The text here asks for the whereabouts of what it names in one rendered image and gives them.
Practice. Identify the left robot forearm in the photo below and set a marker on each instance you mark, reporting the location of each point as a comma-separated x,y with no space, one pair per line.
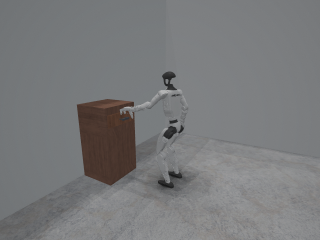
139,107

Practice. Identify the right robot forearm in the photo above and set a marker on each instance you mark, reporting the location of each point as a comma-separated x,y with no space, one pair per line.
183,116

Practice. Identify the handle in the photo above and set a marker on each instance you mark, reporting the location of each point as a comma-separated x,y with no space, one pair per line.
125,118

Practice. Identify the left robot shin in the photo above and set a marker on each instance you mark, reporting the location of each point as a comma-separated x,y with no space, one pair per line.
163,166

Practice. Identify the cabinet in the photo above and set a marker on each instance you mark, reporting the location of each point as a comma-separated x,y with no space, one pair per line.
108,154

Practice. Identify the drawer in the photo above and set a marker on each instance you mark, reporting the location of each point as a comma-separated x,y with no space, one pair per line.
113,120

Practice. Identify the robot left thigh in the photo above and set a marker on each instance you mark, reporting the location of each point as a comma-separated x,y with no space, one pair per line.
166,134

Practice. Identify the robot right upper arm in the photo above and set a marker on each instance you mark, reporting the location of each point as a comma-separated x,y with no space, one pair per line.
183,101

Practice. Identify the robot left upper arm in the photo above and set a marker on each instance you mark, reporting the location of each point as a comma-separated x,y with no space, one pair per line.
161,94

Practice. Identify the robot left hand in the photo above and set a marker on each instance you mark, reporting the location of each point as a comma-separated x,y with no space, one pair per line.
123,110

